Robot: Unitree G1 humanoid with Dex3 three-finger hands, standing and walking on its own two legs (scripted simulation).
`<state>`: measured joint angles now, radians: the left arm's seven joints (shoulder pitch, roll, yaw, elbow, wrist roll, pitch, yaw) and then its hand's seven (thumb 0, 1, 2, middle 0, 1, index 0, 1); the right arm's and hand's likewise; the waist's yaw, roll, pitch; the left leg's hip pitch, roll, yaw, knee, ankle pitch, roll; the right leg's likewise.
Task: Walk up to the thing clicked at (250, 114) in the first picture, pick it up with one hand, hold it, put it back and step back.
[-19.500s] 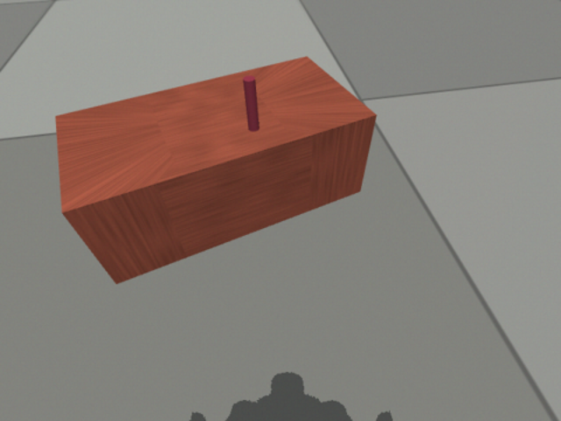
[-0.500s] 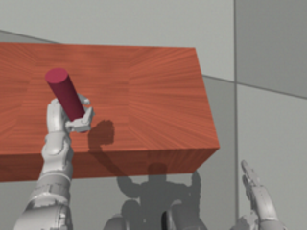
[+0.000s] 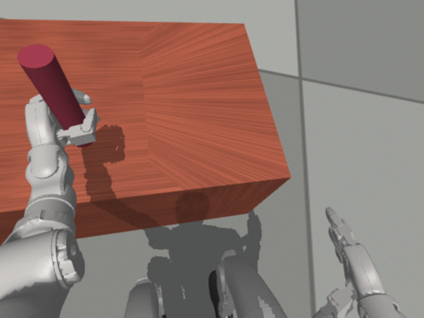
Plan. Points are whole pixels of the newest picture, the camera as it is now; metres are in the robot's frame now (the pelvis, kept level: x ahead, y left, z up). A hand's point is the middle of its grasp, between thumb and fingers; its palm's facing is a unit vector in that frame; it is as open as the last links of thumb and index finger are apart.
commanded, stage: crouch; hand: left
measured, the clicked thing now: (64, 106) +0.51 +0.18 +0.04
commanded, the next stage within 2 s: lower in 0.56 s
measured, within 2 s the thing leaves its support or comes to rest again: rests again in 1.84 s
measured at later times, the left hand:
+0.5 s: hand (88, 108) +0.55 +0.16 -0.02, palm faces +0.12 -0.99 -0.01, open 5.4 cm
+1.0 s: hand (95, 117) +0.56 +0.16 -0.07, palm faces +0.09 -1.00 -0.02, open 5.4 cm
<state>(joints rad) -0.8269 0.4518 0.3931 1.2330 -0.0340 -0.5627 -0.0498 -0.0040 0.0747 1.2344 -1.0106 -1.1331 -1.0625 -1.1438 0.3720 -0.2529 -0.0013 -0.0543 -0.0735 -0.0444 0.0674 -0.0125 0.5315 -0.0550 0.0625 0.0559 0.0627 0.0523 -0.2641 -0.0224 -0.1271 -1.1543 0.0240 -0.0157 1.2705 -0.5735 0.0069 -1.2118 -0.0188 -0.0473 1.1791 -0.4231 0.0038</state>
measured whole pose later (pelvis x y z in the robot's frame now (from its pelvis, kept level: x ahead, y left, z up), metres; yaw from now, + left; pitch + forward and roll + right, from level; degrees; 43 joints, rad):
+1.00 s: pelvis -0.01 +0.00 -0.05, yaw -2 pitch +33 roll -4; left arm -0.98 0.65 0.45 1.36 0.04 -0.57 -0.03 0.00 0.09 1.21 -0.99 -1.15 -1.05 -1.16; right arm 0.34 -0.29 -0.01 -0.22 -0.08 -0.01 0.08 -0.01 0.53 -0.06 0.06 0.06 0.07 0.05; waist -0.41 -0.02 -0.13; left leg -1.41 0.04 -0.03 1.47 -0.63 0.01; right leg -1.46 -0.01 -0.06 1.34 -0.45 0.00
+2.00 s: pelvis -0.03 +0.00 -0.09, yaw -2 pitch +36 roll -5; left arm -1.00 0.70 0.44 1.32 0.07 -0.55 0.02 0.00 0.11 1.10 -1.00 -1.13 -1.05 -1.14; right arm 0.36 -0.32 -0.02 -0.36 -0.07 0.00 0.09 -0.01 0.52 -0.05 0.07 0.06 0.07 0.05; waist -0.48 -0.03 -0.14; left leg -1.60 0.04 -0.05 1.65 -0.67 0.01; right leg -1.65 -0.01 -0.06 1.51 -0.48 0.01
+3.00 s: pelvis -0.02 +0.01 -0.06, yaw -3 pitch +33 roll -5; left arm -1.05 0.82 0.49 1.23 0.07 -0.43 -0.07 -0.01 -0.60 0.09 -0.11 -0.12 -0.11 -0.12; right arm 0.39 -0.33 -0.03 -0.37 -0.05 0.05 0.06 -0.01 0.51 -0.06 0.07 0.06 0.07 0.05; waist -0.46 -0.04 -0.14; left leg -1.47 0.05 -0.04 1.54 -0.64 0.01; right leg -1.51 0.01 -0.06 1.40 -0.45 0.01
